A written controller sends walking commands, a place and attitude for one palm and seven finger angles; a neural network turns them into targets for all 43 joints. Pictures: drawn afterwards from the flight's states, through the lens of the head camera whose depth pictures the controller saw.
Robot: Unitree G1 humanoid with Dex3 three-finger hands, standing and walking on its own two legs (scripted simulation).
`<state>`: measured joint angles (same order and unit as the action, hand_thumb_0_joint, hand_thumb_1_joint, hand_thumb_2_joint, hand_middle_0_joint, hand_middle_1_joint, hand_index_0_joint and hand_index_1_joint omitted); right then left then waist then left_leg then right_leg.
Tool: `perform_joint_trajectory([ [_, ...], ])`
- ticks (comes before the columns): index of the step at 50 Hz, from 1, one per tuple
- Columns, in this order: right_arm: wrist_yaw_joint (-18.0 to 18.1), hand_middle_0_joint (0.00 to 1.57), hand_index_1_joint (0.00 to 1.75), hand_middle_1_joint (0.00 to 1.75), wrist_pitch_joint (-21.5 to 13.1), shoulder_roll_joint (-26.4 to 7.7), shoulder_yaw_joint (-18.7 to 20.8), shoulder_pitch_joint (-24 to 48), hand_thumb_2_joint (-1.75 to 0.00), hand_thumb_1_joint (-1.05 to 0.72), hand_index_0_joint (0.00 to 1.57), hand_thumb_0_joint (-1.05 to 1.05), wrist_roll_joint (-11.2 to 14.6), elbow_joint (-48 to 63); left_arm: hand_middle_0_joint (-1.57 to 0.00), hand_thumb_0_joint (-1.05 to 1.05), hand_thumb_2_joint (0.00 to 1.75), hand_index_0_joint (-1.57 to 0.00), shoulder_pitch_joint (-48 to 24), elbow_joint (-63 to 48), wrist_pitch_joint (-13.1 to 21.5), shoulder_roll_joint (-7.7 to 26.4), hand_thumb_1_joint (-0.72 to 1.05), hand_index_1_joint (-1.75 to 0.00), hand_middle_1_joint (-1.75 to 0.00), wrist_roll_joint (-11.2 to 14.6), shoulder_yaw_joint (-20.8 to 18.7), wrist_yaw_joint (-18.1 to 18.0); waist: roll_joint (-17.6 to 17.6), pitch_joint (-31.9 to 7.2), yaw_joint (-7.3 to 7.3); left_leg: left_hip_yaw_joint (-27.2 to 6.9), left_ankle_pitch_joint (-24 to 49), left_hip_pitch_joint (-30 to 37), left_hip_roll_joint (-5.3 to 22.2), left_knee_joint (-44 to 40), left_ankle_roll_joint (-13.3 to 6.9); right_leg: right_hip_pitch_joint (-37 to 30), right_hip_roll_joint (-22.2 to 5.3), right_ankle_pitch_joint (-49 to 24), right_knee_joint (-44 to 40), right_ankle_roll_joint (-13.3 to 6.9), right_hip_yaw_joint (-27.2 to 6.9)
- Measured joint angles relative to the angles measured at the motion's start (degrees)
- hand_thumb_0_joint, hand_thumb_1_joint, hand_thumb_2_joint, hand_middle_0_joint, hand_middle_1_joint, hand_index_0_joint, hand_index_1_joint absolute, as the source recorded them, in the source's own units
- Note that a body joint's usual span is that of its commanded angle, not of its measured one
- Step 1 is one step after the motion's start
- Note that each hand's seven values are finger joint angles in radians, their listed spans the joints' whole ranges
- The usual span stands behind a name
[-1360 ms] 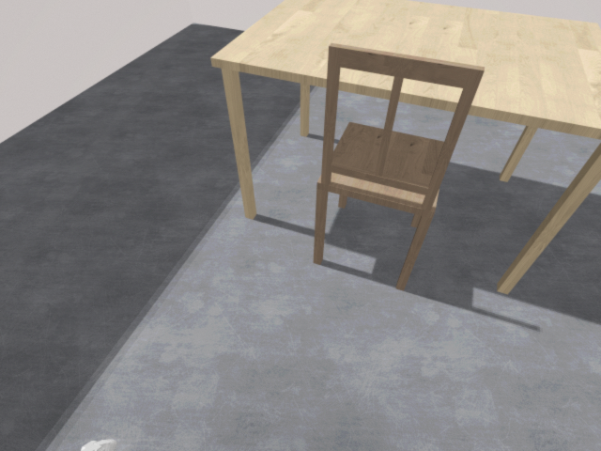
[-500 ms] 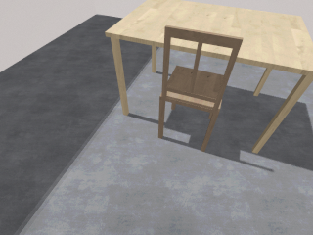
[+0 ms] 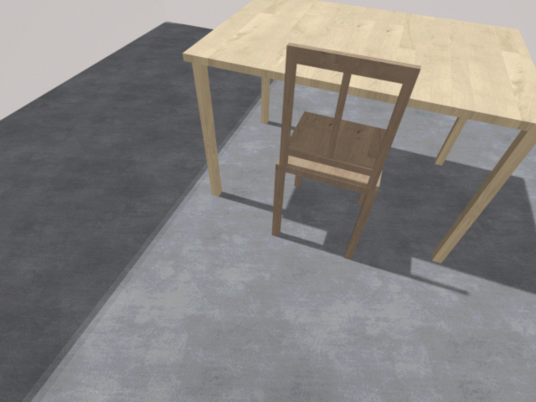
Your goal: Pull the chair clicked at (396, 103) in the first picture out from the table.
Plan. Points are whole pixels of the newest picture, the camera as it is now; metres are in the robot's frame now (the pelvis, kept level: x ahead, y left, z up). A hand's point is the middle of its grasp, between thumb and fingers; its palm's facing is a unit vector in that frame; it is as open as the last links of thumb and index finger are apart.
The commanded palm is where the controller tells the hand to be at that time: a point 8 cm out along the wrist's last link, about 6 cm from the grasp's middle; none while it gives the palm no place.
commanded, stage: look at it before walking up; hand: left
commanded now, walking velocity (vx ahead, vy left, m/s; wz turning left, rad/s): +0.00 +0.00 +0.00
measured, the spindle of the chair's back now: (337, 119) +0.92 -0.16 -0.09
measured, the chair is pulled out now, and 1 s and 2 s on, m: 0.00 0.00 0.00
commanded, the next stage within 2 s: walk to a spot facing it in 0.08 s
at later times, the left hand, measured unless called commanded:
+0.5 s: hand out of the picture +0.06 +0.22 -0.18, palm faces -0.10 -0.95 -0.30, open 7.4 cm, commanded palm none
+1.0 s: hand out of the picture +0.13 +0.22 -0.18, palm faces -0.27 -0.94 -0.22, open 7.4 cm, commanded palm none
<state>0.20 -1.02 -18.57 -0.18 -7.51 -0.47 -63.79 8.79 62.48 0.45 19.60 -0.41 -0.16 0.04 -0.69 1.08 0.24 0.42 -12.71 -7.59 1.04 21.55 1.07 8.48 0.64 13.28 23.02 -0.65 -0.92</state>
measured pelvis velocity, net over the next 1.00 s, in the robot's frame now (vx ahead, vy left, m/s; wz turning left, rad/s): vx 0.06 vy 0.01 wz -0.40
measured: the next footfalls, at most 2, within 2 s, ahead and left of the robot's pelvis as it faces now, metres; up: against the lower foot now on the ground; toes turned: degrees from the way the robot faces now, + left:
left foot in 0.90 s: +0.12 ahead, +0.12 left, +0.00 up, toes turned -19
right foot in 1.30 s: +0.17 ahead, -0.19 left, +0.00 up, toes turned -40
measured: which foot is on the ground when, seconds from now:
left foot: down 0.00-0.56, up 0.58-0.88, down 0.90-1.00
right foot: down 0.00-0.90, up 0.92-1.00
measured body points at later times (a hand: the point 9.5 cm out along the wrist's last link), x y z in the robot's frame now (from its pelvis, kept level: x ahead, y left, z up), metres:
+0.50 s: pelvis -0.01 -0.01 -0.02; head +0.01 -0.01 +0.43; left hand +0.07 +0.27 -0.15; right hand +0.05 -0.28 -0.16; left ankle -0.01 +0.13 -0.74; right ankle -0.01 -0.11 -0.74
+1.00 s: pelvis +0.06 +0.01 -0.01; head +0.09 +0.03 +0.44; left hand +0.15 +0.27 -0.16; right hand +0.07 -0.25 -0.13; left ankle +0.08 +0.13 -0.74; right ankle +0.00 -0.10 -0.68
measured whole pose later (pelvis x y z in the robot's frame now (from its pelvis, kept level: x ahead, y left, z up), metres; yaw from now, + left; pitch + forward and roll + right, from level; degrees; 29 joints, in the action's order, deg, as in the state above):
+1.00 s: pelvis +0.06 +0.01 -0.01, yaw -23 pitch +1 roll +0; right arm 0.8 -2.9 -10.2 1.3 -12.5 -1.1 -50.5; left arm 20.8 55.7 -1.6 15.4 -1.6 -6.1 1.6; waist -3.4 0.2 2.8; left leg 3.7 -17.4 -12.8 1.9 28.8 -0.3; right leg 27.3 2.2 23.2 57.7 0.2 -3.4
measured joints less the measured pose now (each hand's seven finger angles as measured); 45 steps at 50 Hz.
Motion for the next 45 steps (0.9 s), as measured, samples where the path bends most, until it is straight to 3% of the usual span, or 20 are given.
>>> perform_joint_trajectory([
  [12, 0.01, 0.21, 0.3, 0.3, -0.04, 0.09, 0.03, 0.12, -0.9, -0.9, 0.2, 0.01, 0.02, -0.32, -0.2, 0.01, 0.89, -0.21, 0.24, 0.23, 0.03, -0.04, 0.9, -0.3, -0.3, -0.02, -0.02, 0.01, 0.09, 0.09, 0.24, 0.25, 0.14, 0.34, -0.06, -0.54, -0.11, -0.21, -0.06, -0.19, -0.49, 0.12, -0.24],
  [23, 1.03, 0.2, 0.3, 0.3, 1.32, 3.44, 1.68, -0.78, -0.9, -0.9, 0.2, 0.01, -0.21, 6.17, -0.2, 0.01, 0.89, -0.2, 3.4, -4.73, -2.95, -2.1, 0.91, -0.29, -0.3, -0.34, -1.58, -0.01, -0.75, 1.21, 0.8, 5.69, -4.27, -3.47, 1.67, 7.42, 0.32, 7.14, 2.0, 3.25, 10.18, -0.15, -5.46],
  [28, 0.25, 0.2, 0.3, 0.3, 2.45, 4.45, 2.43, -2.93, -0.9, -0.9, 0.2, 0.01, -0.42, 7.66, -0.2, 0.0, 0.89, -0.2, 5.35, -7.46, -2.89, -4.91, 0.91, -0.29, -0.3, -0.74, -2.0, 1.01, 1.1, 2.29, 1.07, 6.56, -9.92, -6.25, 4.14, 15.88, 0.81, 9.69, 3.55, 6.25, 16.34, -1.63, -3.99],
  [30, -0.01, 0.2, 0.3, 0.3, 3.55, 4.55, 2.63, -3.86, -0.9, -0.9, 0.2, 0.01, -0.38, 7.34, -0.2, 0.0, 0.89, -0.21, 6.89, -8.67, -1.98, -6.23, 0.91, -0.29, -0.3, -0.87, -1.97, 0.84, 1.47, 1.59, 1.77, 3.67, -16.72, -10.57, 3.02, 25.9, 0.88, 10.16, 3.94, 6.64, 16.56, -2.29, -3.88],
  [32, -0.27, 0.2, 0.3, 0.3, 3.69, 4.48, 2.77, -3.78, -0.9, -0.9, 0.2, 0.01, -0.45, 7.32, -0.2, 0.0, 0.89, -0.21, 8.69, -9.27, -1.21, -7.74, 0.91, -0.29, -0.3, -0.73, -1.91, 0.44, 1.73, 1.62, 2.53, 1.11, -15.99, -14.84, 1.46, 34.69, 0.96, 9.1, 4.3, 4.96, 13.55, -2.51, -4.72],
  [34, -0.52, 0.2, 0.3, 0.3, 2.9, 4.59, 2.96, -3.56, -0.9, -0.9, 0.2, 0.01, -0.54, 8.11, -0.2, 0.0, 0.89, -0.21, 10.65, -9.05, -0.85, -8.78, 0.91, -0.29, -0.3, -0.72, -1.85, 0.34, 1.55, 1.43, 2.71, 0.72, -13.71, -17.29, 0.88, 36.62, 1.21, 7.76, 4.35, 3.03, 9.84, -2.65, -6.15],
  [41, -0.72, 0.2, 0.3, 0.3, 0.84, 5.92, 3.36, -2.05, -0.9, -0.9, 0.2, 0.01, -0.07, 12.13, -0.2, 0.01, 0.89, -0.21, 15.0, -7.31, -0.78, -9.04, 0.9, -0.3, -0.3, -0.91, -2.62, 0.76, -0.36, 0.02, 3.32, 0.19, -9.53, -16.71, -0.3, 23.8, 1.18, 5.5, 4.23, -0.03, 2.83, -1.42, -11.95],
  [45, -0.07, 0.2, 0.3, 0.3, -1.27, 6.15, 2.65, -2.36, -0.9, -0.9, 0.2, 0.01, 0.16, 14.1, -0.2, 0.01, 0.89, -0.21, 15.95, -7.55, -1.31, -7.82, 0.9, -0.3, -0.3, -0.64, -3.84, 0.69, -0.4, -1.14, 3.46, -0.56, -7.48, -9.11, -0.26, 7.89, 0.0, 7.69, 5.96, 5.04, 8.58, -0.77, -13.75],
])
